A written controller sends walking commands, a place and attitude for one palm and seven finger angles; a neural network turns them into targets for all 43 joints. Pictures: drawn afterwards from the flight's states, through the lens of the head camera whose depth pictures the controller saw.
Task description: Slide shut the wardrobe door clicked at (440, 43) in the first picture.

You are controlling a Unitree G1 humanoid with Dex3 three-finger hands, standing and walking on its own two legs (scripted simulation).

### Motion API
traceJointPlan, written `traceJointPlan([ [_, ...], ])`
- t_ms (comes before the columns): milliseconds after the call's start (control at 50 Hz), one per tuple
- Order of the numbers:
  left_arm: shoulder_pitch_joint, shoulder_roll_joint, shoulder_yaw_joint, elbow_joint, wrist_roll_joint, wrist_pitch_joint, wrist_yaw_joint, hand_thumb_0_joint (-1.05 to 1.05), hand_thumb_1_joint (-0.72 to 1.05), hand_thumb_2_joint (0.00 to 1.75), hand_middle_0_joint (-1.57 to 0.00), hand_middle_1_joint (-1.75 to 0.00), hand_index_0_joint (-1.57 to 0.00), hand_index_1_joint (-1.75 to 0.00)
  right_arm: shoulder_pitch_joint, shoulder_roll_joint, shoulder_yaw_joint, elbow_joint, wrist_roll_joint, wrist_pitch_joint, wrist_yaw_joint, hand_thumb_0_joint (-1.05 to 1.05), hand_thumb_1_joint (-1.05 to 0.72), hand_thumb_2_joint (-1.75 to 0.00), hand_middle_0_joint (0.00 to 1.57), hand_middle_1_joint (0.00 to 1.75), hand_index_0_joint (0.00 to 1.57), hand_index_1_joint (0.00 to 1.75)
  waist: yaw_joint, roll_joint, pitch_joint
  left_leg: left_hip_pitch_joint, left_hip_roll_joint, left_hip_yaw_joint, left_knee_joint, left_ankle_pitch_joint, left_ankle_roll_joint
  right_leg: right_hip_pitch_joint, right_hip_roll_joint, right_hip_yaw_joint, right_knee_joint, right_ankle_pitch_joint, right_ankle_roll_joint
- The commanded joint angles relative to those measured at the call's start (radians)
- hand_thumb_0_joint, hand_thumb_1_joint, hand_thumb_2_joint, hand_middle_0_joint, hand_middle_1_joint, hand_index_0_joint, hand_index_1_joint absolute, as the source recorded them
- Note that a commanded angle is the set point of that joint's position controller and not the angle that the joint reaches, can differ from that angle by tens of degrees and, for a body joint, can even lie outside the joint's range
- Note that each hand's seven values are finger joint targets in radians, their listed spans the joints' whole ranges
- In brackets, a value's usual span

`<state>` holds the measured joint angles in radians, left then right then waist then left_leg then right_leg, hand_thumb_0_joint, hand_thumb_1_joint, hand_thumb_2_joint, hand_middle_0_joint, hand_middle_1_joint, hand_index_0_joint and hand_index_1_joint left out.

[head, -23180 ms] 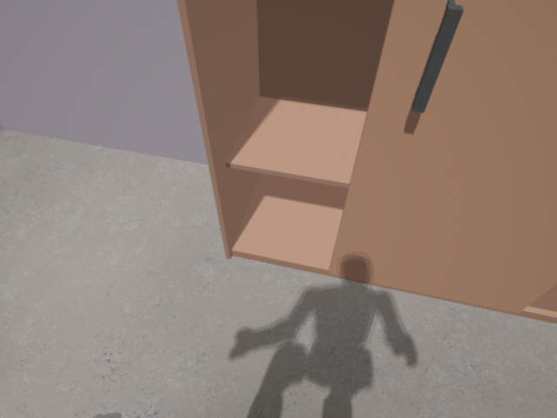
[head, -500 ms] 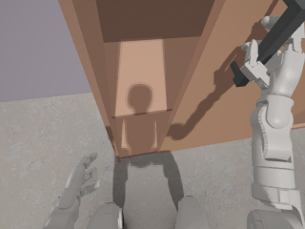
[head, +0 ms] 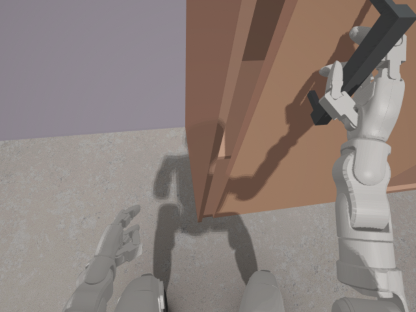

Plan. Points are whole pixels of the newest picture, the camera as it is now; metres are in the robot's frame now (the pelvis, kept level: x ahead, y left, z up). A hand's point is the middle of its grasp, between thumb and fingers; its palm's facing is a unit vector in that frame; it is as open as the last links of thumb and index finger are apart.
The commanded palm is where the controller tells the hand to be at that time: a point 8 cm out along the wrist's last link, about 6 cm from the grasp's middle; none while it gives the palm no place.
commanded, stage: step sideways, sliding the door along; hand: right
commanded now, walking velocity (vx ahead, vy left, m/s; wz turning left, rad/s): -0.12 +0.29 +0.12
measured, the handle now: (344, 67) +0.42 -0.21 +0.21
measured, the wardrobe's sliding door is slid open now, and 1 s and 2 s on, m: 0.05 0.00 0.00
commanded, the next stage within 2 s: stop walking and hold the door there in 0.34 s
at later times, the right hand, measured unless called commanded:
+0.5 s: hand (297, 93) +0.38 -0.13 +0.20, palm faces +0.46 +0.88 -0.12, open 7.1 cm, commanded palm +0.33 -0.15 +0.19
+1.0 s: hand (301, 94) +0.37 -0.13 +0.20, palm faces +0.48 +0.84 -0.24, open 6.9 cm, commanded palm +0.33 -0.16 +0.19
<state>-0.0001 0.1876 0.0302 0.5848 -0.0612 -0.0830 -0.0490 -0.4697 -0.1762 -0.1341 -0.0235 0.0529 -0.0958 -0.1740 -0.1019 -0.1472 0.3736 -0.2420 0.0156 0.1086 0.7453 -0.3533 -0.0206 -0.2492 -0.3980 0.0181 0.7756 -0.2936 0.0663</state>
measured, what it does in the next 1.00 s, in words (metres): steps to the left: right foot, then left foot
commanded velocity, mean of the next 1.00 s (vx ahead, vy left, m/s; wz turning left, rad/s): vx -0.06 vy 0.02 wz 0.05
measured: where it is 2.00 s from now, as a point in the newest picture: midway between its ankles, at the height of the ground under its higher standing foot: outside the picture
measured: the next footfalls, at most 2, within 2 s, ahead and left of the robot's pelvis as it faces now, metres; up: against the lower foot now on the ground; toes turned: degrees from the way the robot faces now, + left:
right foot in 0.16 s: +0.03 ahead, -0.13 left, +0.00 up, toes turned -6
left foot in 0.46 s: -0.01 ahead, +0.29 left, +0.00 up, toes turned +16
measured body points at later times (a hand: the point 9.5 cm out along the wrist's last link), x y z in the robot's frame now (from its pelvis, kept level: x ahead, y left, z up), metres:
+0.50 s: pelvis -0.02 +0.13 +0.01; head +0.05 +0.14 +0.45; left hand +0.16 +0.35 -0.09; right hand +0.35 -0.17 +0.21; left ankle -0.02 +0.28 -0.71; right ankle -0.01 -0.12 -0.69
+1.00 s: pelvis -0.03 +0.15 +0.03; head -0.05 +0.15 +0.48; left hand +0.03 +0.44 -0.07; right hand +0.34 -0.17 +0.22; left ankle -0.05 +0.28 -0.71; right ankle +0.04 +0.06 -0.70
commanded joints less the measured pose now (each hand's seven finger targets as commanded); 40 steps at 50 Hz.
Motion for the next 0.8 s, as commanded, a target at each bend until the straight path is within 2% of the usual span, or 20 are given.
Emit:
traceJointPlan([
  [0, -0.009, 0.104, 0.053, -0.114, 0.009, -0.024, 0.041, 0.0, 0.9, 0.9, -0.2, -0.3, -0.2, -0.3, -0.353, -0.086, 0.22, -0.364, 0.002, -0.123, 0.101, 0.0, -0.9, -0.9, 0.45, 1.4, 0.45, 1.4, 0.099, 0.578, -0.664, 0.183, 0.275, -0.412, -0.264, 1.042, 0.16, -0.063, 0.301, 0.025, 0.443, -0.354, -0.059],
  [40, -0.041, 0.044, 0.008, -0.117, 0.007, -0.035, 0.036, 0.0, 0.9, 0.9, -0.2, -0.3, -0.2, -0.3, -0.358, 0.036, 0.296, -0.536, 0.022, -0.131, 0.089, 0.0, -0.9, -0.9, 0.45, 1.4, 0.45, 1.4, 0.13, 0.343, -0.662, 0.309, 0.251, -0.357, -0.177, 1.004, 0.174, -0.131, 0.309, 0.037, 0.144, -0.325, -0.059],
  [100, -0.048, 0.076, 0.035, -0.104, 0.003, -0.001, 0.051, 0.0, 0.9, 0.9, -0.2, -0.3, -0.2, -0.3, -0.312, 0.054, 0.323, -0.517, 0.03, -0.149, 0.068, 0.0, -0.9, -0.9, 0.45, 1.4, 0.45, 1.4, 0.143, 0.322, -0.71, 0.354, 0.185, -0.215, -0.041, 1.001, 0.113, 0.095, 0.254, -0.085, -0.44, 0.142, -0.052],
  [120, -0.05, 0.093, 0.055, -0.135, 0.006, 0.002, 0.053, 0.0, 0.9, 0.9, -0.2, -0.3, -0.2, -0.3, -0.326, 0.065, 0.341, -0.523, 0.034, -0.16, 0.077, 0.0, -0.9, -0.9, 0.45, 1.4, 0.45, 1.4, 0.143, 0.279, -0.724, 0.165, 0.143, -0.182, -0.011, 0.797, 0.077, 0.323, 0.153, -0.038, -0.425, 0.467, -0.084],
  [140, -0.047, 0.132, 0.076, -0.156, 0.011, -0.011, 0.044, 0.0, 0.9, 0.9, -0.2, -0.3, -0.2, -0.3, -0.331, 0.101, 0.367, -0.52, 0.041, -0.165, 0.092, 0.0, -0.9, -0.9, 0.45, 1.4, 0.45, 1.4, 0.127, 0.069, -0.743, -0.087, 0.072, -0.139, 0.073, 0.329, 0.023, 0.52, -0.069, 0.153, -0.378, 0.965, -0.196],
  [160, -0.02, 0.142, 0.082, -0.16, 0.012, -0.011, 0.022, 0.0, 0.9, 0.9, -0.2, -0.3, -0.2, -0.3, -0.335, 0.108, 0.351, -0.466, 0.021, -0.17, 0.107, 0.0, -0.9, -0.9, 0.45, 1.4, 0.45, 1.4, 0.118, -0.017, -0.775, -0.177, 0.032, -0.168, 0.213, -0.139, 0.012, 0.558, -0.189, 0.209, -0.307, 1.188, -0.3],
  [220, 0.002, 0.138, 0.079, -0.129, 0.019, -0.02, -0.004, 0.0, 0.9, 0.9, -0.2, -0.3, -0.2, -0.3, -0.455, 0.064, 0.302, -0.452, 0.003, -0.152, 0.113, 0.0, -0.9, -0.9, 0.45, 1.4, 0.45, 1.4, 0.128, -0.2, -0.682, -0.229, 0.041, -0.205, 0.34, -0.143, 0.025, 0.451, -0.129, 0.059, -0.287, 0.895, -0.286],
  [300, 0.062, 0.171, 0.083, -0.139, 0.002, -0.013, -0.007, 0.0, 0.9, 0.9, -0.2, -0.3, -0.2, -0.3, -0.43, 0.052, 0.294, -0.343, 0.009, -0.101, 0.112, 0.0, -0.9, -0.9, 0.45, 1.4, 0.45, 1.4, 0.133, -0.111, -0.622, -0.197, 0.006, -0.07, 0.136, -0.058, 0.004, 0.485, -0.049, -0.079, -0.249, 0.867, -0.181],
  [400, 0.08, 0.176, 0.068, -0.132, -0.006, -0.025, -0.012, 0.0, 0.9, 0.9, -0.2, -0.3, -0.2, -0.3, -0.436, -0.084, 0.197, -0.291, -0.004, -0.114, 0.105, 0.0, -0.9, -0.9, 0.45, 1.4, 0.45, 1.4, 0.138, -0.215, -0.578, -0.018, -0.028, 0.013, -0.267, 0.161, -0.001, 0.443, 0.035, -0.135, -0.122, 0.853, -0.14],
  [420, 0.076, 0.166, 0.065, -0.134, -0.013, -0.034, -0.012, 0.0, 0.9, 0.9, -0.2, -0.3, -0.2, -0.3, -0.431, -0.102, 0.172, -0.278, -0.006, -0.118, 0.105, 0.0, -0.9, -0.9, 0.45, 1.4, 0.45, 1.4, 0.126, -0.183, -0.6, 0.068, -0.029, 0.017, -0.374, 0.291, 0.002, 0.422, 0.08, -0.136, -0.043, 0.799, -0.164],
  [440, 0.158, 0.229, 0.087, -0.043, 0.001, -0.02, 0.016, 0.0, 0.9, 0.9, -0.2, -0.3, -0.2, -0.3, -0.218, -0.742, -0.462, 0.152, -0.041, -0.113, 0.059, 0.0, -0.9, -0.9, 0.45, 1.4, 0.45, 1.4, 0.094, -0.075, -0.632, 0.113, -0.012, -0.006, -0.413, 0.513, 0.002, 0.341, 0.123, -0.181, 0.043, 0.693, -0.19],
  [460, 0.14, 0.174, 0.071, -0.082, 0.002, -0.005, 0.021, 0.0, 0.9, 0.9, -0.2, -0.3, -0.2, -0.3, -0.219, -0.646, -0.361, 0.147, -0.045, -0.111, 0.074, 0.0, -0.9, -0.9, 0.45, 1.4, 0.45, 1.4, 0.079, 0.173, -0.656, 0.353, 0.134, -0.162, -0.376, 0.936, 0.054, 0.078, 0.229, -0.174, 0.256, 0.321, -0.164],
  [480, 0.096, 0.167, 0.072, -0.095, 0.0, -0.008, 0.04, 0.0, 0.9, 0.9, -0.2, -0.3, -0.2, -0.3, -0.209, -0.694, -0.418, 0.2, -0.026, -0.091, 0.066, 0.0, -0.9, -0.9, 0.45, 1.4, 0.45, 1.4, 0.063, 0.45, -0.665, 0.415, 0.248, -0.366, -0.284, 1.297, 0.147, -0.156, 0.35, -0.118, 0.415, -0.285, -0.077],
  [500, 0.09, 0.186, 0.065, -0.074, 0.003, -0.005, 0.054, 0.0, 0.9, 0.9, -0.2, -0.3, -0.2, -0.3, -0.19, -0.614, -0.33, 0.166, -0.007, -0.079, 0.07, 0.0, -0.9, -0.9, 0.45, 1.4, 0.45, 1.4, 0.066, 0.452, -0.699, 0.406, 0.286, -0.405, -0.276, 1.223, 0.151, -0.179, 0.348, 0.002, 0.481, -0.337, -0.061],
  [520, 0.078, 0.155, 0.03, -0.076, 0.004, -0.006, 0.067, 0.0, 0.9, 0.9, -0.2, -0.3, -0.2, -0.3, -0.221, -0.61, -0.348, 0.121, -0.011, -0.101, 0.06, 0.0, -0.9, -0.9, 0.45, 1.4, 0.45, 1.4, 0.059, 0.321, -0.654, 0.363, 0.313, -0.387, -0.276, 1.059, 0.156, -0.203, 0.307, 0.051, 0.448, -0.275, -0.076],
  [560, 0.051, 0.142, -0.004, -0.042, 0.011, -0.018, 0.082, 0.0, 0.9, 0.9, -0.2, -0.3, -0.2, -0.3, -0.153, -0.663, -0.443, 0.161, -0.023, -0.117, 0.022, 0.0, -0.9, -0.9, 0.45, 1.4, 0.45, 1.4, 0.08, 0.181, -0.644, 0.359, 0.294, -0.35, -0.245, 1.01, 0.172, -0.178, 0.323, 0.03, 0.175, -0.261, -0.082],
  [640, 0.074, 0.172, 0.014, -0.048, 0.014, -0.01, 0.109, 0.0, 0.9, 0.9, -0.2, -0.3, -0.2, -0.3, -0.047, -0.647, -0.449, 0.228, -0.026, -0.106, 0.006, 0.0, -0.9, -0.9, 0.45, 1.4, 0.45, 1.4, 0.083, 0.371, -0.673, 0.365, 0.257, -0.3, -0.296, 0.91, 0.127, -0.06, 0.391, -0.075, -0.202, -0.081, -0.087],
  [680, 0.079, 0.187, 0.033, -0.05, 0.009, -0.004, 0.112, 0.0, 0.9, 0.9, -0.2, -0.3, -0.2, -0.3, -0.059, -0.595, -0.392, 0.189, -0.022, -0.098, 0.013, 0.0, -0.9, -0.9, 0.45, 1.4, 0.45, 1.4, 0.102, 0.349, -0.651, 0.258, 0.247, -0.296, -0.3, 0.77, 0.101, 0.078, 0.38, -0.077, -0.344, 0.12, -0.088],
  [740, 0.094, 0.235, 0.049, -0.059, -0.002, -0.001, 0.112, 0.0, 0.9, 0.9, -0.2, -0.3, -0.2, -0.3, -0.035, -0.556, -0.334, 0.198, -0.018, -0.094, 0.022, 0.0, -0.9, -0.9, 0.45, 1.4, 0.45, 1.4, 0.095, 0.056, -0.577, 0.036, 0.103, -0.219, -0.242, 0.353, 0.05, 0.184, 0.208, 0.063, -0.415, 0.342, -0.142],
  [780, 0.115, 0.22, 0.035, -0.063, -0.006, -0.006, 0.108, 0.0, 0.9, 0.9, -0.2, -0.3, -0.2, -0.3, 0.014, -0.509, -0.276, 0.24, -0.02, -0.084, 0.031, 0.0, -0.9, -0.9, 0.45, 1.4, 0.45, 1.4, 0.105, -0.104, -0.538, -0.023, 0.019, -0.137, -0.094, -0.069, 0.03, 0.106, 0.118, 0.162, -0.561, 0.076, -0.193],
])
